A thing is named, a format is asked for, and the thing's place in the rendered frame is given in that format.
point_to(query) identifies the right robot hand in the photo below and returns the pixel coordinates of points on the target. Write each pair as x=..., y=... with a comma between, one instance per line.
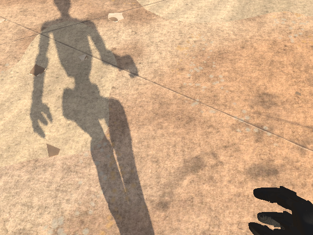
x=298, y=222

